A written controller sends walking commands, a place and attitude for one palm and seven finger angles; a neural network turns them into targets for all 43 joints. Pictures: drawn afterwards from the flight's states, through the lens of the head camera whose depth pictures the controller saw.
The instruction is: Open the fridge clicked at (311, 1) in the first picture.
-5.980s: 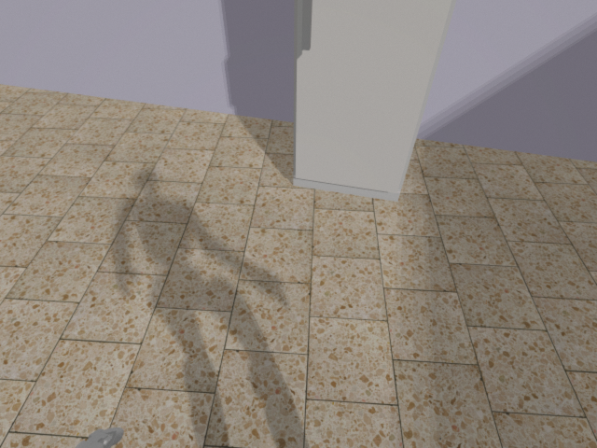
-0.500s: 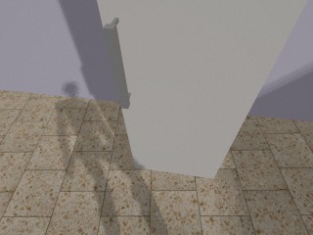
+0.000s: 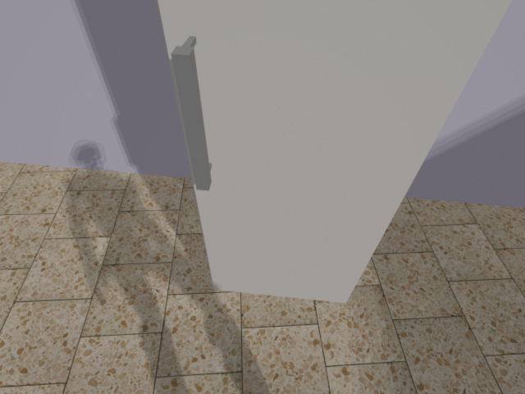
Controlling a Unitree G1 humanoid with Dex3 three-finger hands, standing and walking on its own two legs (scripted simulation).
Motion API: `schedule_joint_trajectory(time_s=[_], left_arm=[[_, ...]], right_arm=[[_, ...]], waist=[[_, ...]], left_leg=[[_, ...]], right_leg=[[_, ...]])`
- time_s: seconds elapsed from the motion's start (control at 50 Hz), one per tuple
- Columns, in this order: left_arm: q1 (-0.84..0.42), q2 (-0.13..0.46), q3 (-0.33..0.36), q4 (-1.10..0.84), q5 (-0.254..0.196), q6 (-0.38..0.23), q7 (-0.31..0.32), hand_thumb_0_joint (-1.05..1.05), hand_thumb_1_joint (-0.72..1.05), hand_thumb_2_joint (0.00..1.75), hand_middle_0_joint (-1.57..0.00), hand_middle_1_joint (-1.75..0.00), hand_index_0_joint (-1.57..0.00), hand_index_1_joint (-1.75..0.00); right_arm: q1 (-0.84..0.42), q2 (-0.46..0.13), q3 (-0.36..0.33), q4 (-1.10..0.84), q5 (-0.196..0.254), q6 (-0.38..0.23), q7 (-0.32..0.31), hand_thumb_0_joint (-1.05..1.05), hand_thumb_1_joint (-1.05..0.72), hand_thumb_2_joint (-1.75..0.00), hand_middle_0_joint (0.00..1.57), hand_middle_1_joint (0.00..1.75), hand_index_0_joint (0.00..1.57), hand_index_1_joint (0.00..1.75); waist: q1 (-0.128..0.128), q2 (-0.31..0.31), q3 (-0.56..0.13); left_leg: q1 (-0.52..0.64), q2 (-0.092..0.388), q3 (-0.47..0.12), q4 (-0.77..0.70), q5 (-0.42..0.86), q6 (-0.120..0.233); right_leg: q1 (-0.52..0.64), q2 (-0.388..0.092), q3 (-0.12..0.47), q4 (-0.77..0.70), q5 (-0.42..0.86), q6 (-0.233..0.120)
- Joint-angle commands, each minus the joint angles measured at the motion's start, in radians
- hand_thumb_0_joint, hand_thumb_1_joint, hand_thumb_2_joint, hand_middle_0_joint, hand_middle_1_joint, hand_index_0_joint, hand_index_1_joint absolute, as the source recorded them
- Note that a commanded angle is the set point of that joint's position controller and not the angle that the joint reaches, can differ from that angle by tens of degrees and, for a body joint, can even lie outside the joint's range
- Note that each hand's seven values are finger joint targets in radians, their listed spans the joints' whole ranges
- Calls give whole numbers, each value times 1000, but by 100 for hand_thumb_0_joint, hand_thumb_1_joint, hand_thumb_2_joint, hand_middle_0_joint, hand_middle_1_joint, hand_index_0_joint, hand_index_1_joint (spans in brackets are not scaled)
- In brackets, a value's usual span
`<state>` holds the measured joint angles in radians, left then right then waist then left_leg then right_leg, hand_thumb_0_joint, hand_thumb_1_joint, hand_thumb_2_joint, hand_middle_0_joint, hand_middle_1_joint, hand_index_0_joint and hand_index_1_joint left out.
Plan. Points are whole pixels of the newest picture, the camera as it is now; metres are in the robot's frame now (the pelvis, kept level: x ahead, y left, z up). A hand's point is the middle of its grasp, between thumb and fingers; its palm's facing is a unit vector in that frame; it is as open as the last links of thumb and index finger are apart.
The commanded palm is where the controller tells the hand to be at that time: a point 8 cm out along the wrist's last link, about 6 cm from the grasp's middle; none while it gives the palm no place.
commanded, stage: come to a stop and stand still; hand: left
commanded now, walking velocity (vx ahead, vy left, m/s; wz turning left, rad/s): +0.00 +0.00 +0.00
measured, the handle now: (198, 122) +0.55 +0.17 +0.12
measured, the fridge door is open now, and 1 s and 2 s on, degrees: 0 0 0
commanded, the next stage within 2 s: look again from close up in 0.02 s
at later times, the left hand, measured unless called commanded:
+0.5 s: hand out of the picture -0.02 +0.15 -0.18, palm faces +0.06 -0.98 -0.21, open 7.4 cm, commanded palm none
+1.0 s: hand out of the picture -0.06 +0.14 -0.18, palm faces +0.08 -0.98 -0.18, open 7.4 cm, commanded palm none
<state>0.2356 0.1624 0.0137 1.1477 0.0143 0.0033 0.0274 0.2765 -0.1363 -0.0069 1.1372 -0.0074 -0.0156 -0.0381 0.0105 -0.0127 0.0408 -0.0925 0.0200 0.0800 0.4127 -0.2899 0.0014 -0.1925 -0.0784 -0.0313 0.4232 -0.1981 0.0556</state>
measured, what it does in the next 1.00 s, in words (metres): shifts its weight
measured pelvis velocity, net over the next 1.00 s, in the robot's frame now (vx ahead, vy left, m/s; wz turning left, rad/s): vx -0.05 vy -0.03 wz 0.02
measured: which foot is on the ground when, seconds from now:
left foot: down 0.00-1.00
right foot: down 0.00-1.00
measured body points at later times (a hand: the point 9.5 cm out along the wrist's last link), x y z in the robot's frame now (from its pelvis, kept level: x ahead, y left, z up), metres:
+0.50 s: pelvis -0.03 -0.02 -0.01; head -0.05 -0.03 +0.44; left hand -0.02 +0.20 -0.16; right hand -0.02 -0.25 -0.17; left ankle -0.04 +0.11 -0.74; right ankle +0.02 -0.15 -0.74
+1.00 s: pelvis -0.05 -0.03 +0.00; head -0.05 -0.03 +0.44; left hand -0.06 +0.19 -0.16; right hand -0.07 -0.23 -0.17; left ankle -0.04 +0.11 -0.74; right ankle +0.02 -0.15 -0.74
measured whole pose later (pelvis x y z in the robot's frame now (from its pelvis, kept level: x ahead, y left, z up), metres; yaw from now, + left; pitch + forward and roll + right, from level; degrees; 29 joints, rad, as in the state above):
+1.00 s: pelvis -0.05 -0.03 +0.00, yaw +1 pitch -3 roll +1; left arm 0.32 0.14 0.02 1.09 0.02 0.00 0.02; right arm 0.36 -0.12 0.00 1.10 -0.01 -0.01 -0.02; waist 0.01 -0.01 0.02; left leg -0.19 0.04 0.05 0.49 -0.25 -0.03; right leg -0.27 -0.06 -0.06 0.48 -0.17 0.01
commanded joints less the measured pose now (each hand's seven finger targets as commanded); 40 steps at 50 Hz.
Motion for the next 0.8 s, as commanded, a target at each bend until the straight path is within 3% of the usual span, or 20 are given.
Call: schedule_joint_trajectory(time_s=[0.0, 0.02, 0.04, 0.06, 0.1, 0.14, 0.18, 0.22, 0.28, 0.38, 0.44, 0.64, 0.78], left_arm=[[108, 139, 0, -15, 8, -44, 38, 0, 90, 90, -20, -30, -20, -30], [109, 128, 6, -39, 7, -44, 31, 0, 90, 90, -20, -30, -20, -30], [105, 120, 4, -49, 4, -40, 27, 0, 90, 90, -20, -30, -20, -30], [90, 108, 2, -56, 1, -35, 24, 0, 90, 90, -20, -30, -20, -30], [68, 105, 3, -74, 4, -26, 17, 0, 90, 90, -20, -30, -20, -30], [55, 102, 5, -83, 4, -22, 14, 0, 90, 90, -20, -30, -20, -30], [54, 103, 4, -90, 2, -17, 11, 0, 90, 90, -20, -30, -20, -30], [60, 111, 5, -97, 3, -15, 9, 0, 90, 90, -20, -30, -20, -30], [72, 117, 9, -106, 2, -15, 7, 0, 90, 90, -20, -30, -20, -30], [82, 124, 15, -124, 1, -19, 4, 0, 90, 90, -20, -30, -20, -30], [84, 123, 17, -129, 1, -20, 4, 0, 90, 90, -20, -30, -20, -30], [114, 108, 19, -112, -1, -24, 2, 0, 90, 90, -20, -30, -20, -30], [131, 87, 15, -93, -1, -19, 4, 0, 90, 90, -20, -30, -20, -30]], right_arm=[[20, -131, -8, -126, 2, -28, 14, 0, -90, -90, 20, 30, 20, 30], [87, -96, -14, -111, -8, -40, 10, 0, -90, -90, 20, 30, 20, 30], [113, -115, -18, -107, -8, -41, 4, 0, -90, -90, 20, 30, 20, 30], [106, -125, -18, -110, -6, -36, 1, 0, -90, -90, 20, 30, 20, 30], [95, -128, -23, -127, -6, -30, -1, 0, -90, -90, 20, 30, 20, 30], [82, -125, -22, -134, -5, -22, 0, 0, -90, -90, 20, 30, 20, 30], [75, -125, -21, -139, -6, -16, 4, 0, -90, -90, 20, 30, 20, 30], [72, -121, -20, -142, -7, -12, 8, 0, -90, -90, 20, 30, 20, 30], [82, -120, -19, -140, -8, -8, 12, 0, -90, -90, 20, 30, 20, 30], [103, -112, -18, -135, -10, -4, 15, 0, -90, -90, 20, 30, 20, 30], [110, -113, -18, -129, -10, -5, 16, 0, -90, -90, 20, 30, 20, 30], [132, -102, -14, -97, -7, -8, 15, 0, -90, -90, 20, 30, 20, 30], [146, -87, -11, -74, -7, -6, 12, 0, -90, -90, 20, 30, 20, 30]], waist=[[-13, 65, -4], [-13, 99, -94], [-15, 99, -166], [-14, 73, -170], [-13, 58, -115], [-15, 1, -35], [-12, -9, 51], [-11, 20, 93], [-12, -11, 112], [-19, -45, 70], [-21, -11, 57], [-15, 1, 42], [-9, 15, 78]], left_leg=[[-150, 74, -49, 57, 401, -17], [-120, 64, -70, 44, 414, -12], [-91, 90, -86, 59, 500, -3], [-71, 102, -93, 61, 521, 5], [-91, 104, -97, 52, 458, 15], [-144, 93, -99, 28, 315, 18], [-202, 81, -105, -13, 139, 20], [-230, 72, -110, -36, 43, 21], [-246, 57, -103, -53, -58, 20], [-195, 45, -78, -22, -33, 17], [-194, 49, -81, -32, -38, 16], [-197, 54, -79, -36, -15, 9], [-232, 61, -85, -61, -47, 6]], right_leg=[[51, -95, 20, 82, 518, -77], [93, -84, 29, 147, 494, -81], [103, -66, 10, 156, 388, -82], [81, -45, -1, 142, 282, -81], [35, -30, -10, 123, 175, -78], [5, -35, -2, 96, 144, -75], [-31, -34, 16, 59, 52, -74], [-54, -28, 30, 36, -14, -75], [-79, -31, 55, -7, -113, -79], [-96, -44, 77, -50, -165, -81], [-94, -41, 80, -55, -171, -81], [-66, -46, 75, -75, -154, -83], [-63, -38, 63, -75, -151, -80]])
